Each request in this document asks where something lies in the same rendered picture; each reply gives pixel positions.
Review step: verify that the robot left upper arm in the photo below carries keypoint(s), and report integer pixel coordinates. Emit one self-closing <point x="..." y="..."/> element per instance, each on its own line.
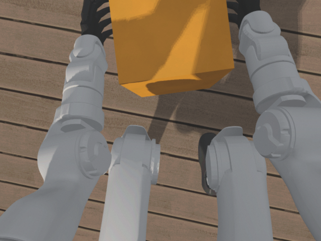
<point x="71" y="164"/>

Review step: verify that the robot right forearm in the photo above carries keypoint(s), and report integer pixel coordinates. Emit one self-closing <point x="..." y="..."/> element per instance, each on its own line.
<point x="271" y="68"/>

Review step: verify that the right robot foot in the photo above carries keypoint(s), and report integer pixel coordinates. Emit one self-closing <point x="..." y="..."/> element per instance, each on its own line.
<point x="204" y="142"/>

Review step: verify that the carton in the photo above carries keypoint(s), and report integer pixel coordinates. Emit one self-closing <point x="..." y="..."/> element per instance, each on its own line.
<point x="170" y="46"/>

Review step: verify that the right robot hand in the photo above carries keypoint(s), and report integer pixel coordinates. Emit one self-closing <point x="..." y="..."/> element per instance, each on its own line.
<point x="242" y="8"/>

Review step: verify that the robot right upper arm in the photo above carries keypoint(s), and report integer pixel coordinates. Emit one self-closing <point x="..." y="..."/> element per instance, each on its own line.
<point x="290" y="137"/>

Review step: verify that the robot left forearm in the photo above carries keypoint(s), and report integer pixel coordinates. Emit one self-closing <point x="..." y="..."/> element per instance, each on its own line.
<point x="83" y="90"/>

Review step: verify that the robot right thigh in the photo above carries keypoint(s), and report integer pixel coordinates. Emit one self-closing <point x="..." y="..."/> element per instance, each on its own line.
<point x="242" y="198"/>

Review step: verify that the left robot hand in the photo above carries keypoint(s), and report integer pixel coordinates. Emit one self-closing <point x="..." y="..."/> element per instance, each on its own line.
<point x="90" y="24"/>

